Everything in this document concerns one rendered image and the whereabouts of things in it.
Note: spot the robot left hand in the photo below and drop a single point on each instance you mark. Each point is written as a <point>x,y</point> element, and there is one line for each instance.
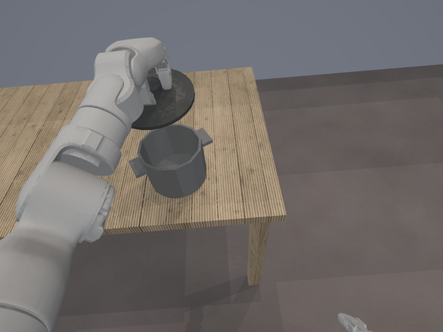
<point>156,56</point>

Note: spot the table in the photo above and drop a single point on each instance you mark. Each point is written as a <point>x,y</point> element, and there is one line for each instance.
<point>241,185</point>

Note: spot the lid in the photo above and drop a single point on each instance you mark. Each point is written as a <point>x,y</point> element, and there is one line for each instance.
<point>171,105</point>

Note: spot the knob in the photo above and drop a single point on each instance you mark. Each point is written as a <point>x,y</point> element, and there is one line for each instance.
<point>155,85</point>

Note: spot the robot right hand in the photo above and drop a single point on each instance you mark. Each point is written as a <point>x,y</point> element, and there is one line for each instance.
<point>352,324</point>

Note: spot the robot left upper arm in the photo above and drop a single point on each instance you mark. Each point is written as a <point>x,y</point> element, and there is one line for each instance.
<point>69,205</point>

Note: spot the pot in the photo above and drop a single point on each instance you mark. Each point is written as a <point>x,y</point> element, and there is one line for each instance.
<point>173,159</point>

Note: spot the robot left forearm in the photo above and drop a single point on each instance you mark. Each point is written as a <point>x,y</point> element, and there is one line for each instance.
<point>93,138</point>

